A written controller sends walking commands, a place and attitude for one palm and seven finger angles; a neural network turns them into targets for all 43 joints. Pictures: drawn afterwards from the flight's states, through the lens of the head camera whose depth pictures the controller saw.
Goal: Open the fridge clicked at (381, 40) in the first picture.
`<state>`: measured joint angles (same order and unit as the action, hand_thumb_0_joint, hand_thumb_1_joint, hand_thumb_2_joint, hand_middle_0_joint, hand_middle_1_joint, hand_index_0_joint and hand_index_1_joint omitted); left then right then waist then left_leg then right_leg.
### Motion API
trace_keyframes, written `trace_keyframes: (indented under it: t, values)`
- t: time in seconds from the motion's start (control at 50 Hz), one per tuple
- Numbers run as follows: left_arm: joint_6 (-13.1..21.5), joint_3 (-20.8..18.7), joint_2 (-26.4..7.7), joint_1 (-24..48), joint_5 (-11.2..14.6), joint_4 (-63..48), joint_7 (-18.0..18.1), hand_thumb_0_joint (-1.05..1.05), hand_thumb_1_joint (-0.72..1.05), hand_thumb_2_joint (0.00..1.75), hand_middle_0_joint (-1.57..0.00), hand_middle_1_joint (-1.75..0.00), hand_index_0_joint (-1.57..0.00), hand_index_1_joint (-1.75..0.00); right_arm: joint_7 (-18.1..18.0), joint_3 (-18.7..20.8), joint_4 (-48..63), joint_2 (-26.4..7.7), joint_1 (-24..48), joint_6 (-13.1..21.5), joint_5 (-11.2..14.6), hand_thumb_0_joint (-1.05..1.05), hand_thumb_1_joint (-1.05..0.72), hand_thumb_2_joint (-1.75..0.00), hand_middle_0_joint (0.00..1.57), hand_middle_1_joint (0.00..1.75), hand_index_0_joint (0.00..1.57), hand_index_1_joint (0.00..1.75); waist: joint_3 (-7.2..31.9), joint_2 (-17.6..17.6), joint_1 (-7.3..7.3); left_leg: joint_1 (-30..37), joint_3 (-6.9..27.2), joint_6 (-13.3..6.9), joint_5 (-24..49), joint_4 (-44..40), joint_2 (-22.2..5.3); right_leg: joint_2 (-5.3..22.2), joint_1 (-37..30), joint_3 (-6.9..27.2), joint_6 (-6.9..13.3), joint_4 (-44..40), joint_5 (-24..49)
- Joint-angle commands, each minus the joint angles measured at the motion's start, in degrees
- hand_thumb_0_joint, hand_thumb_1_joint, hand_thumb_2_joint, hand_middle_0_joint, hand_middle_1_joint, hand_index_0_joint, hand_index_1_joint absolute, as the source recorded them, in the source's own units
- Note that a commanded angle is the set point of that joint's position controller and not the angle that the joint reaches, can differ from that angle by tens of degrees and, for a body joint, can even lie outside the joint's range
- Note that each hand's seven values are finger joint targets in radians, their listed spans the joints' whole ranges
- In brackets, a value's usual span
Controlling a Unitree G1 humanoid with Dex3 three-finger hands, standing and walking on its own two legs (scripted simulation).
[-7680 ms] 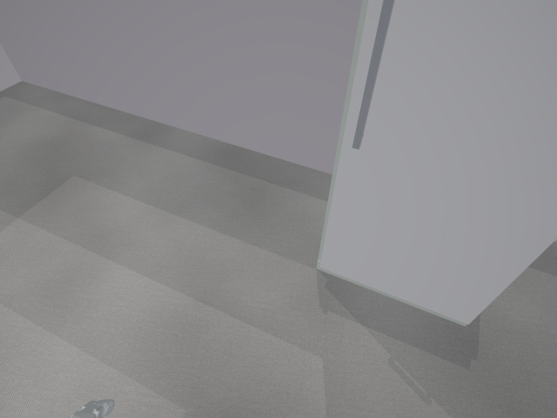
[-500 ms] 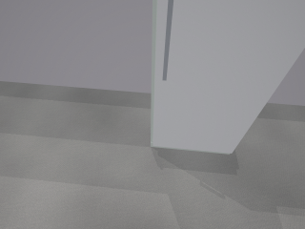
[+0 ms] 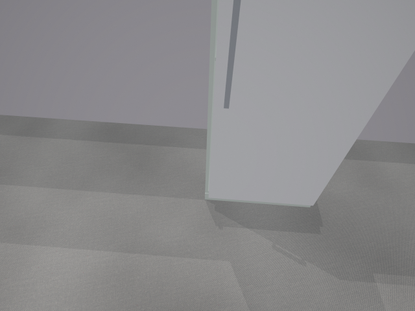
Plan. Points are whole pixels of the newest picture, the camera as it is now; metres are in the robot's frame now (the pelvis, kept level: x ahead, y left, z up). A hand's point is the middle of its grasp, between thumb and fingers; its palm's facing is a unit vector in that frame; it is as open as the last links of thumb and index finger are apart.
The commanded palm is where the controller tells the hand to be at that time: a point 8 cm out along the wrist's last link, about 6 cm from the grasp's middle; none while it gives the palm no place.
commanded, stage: look again from close up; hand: left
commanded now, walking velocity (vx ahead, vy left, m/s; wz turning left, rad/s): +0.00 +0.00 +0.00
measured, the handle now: (231, 55) +0.76 -0.01 +0.13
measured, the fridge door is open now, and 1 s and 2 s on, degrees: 0 0 0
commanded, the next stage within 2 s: shuffle to correct the standing spot in 0.82 s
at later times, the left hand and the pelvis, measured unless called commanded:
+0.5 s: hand out of the picture -0.02 +0.14 -0.18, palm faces +0.05 -0.99 -0.16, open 7.3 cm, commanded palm none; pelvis +0.00 -0.01 +0.00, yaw +0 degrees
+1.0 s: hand out of the picture +0.00 +0.14 -0.18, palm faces +0.04 -0.98 -0.17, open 7.3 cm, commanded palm none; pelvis +0.01 -0.02 +0.00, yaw +0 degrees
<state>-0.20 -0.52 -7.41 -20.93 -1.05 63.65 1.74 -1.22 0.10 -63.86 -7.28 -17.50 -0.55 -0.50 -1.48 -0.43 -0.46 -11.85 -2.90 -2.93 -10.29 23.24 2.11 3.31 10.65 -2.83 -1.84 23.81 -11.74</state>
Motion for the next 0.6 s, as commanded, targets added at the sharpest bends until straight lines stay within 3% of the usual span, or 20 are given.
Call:
trace_keyframes:
  t: [0.0,0.24,0.4,0.58]
  values:
    - [0.95,-0.51,-4.47,-4.74,-0.20,-1.18,0.43,0.00,0.90,0.90,-0.20,-0.30,-0.20,-0.30,-0.41,1.44,1.72,-6.09,-3.07,1.03,-0.04,0.00,-0.90,-0.90,0.20,0.30,0.20,0.30,-3.51,1.33,0.19,-4.60,8.21,1.03,-8.36,-8.23,-7.61,2.78,0.42,3.25,2.43,-3.53,-1.73]
    - [1.26,-0.60,-3.96,-5.01,-0.20,-0.89,0.56,0.00,0.90,0.90,-0.20,-0.30,-0.20,-0.30,-0.39,1.29,1.45,-5.20,-3.92,1.21,-0.11,0.00,-0.90,-0.90,0.20,0.30,0.20,0.30,-4.88,-0.29,0.30,-5.06,7.54,1.07,-7.35,-7.17,-7.19,2.98,2.38,3.99,2.64,-3.67,-3.08]
    - [1.53,-0.69,-4.28,-4.18,-0.10,-1.35,0.63,0.00,0.90,0.90,-0.20,-0.30,-0.20,-0.30,-0.40,1.19,1.32,-4.86,-4.36,1.41,-0.12,0.00,-0.90,-0.90,0.20,0.30,0.20,0.30,-3.72,-0.71,0.41,-3.84,6.56,1.23,-3.05,-5.09,-6.92,3.28,2.23,4.47,2.97,-3.87,-2.14]
    - [1.53,-0.90,-4.67,-2.96,0.04,-1.95,0.50,0.00,0.90,0.90,-0.20,-0.30,-0.20,-0.30,-0.42,1.12,1.48,-4.80,-4.52,1.46,-0.30,0.00,-0.90,-0.90,0.20,0.30,0.20,0.30,-3.54,0.30,0.41,-3.92,6.38,1.37,-3.13,-4.82,-6.87,3.20,2.53,4.88,3.22,-4.05,-3.04]
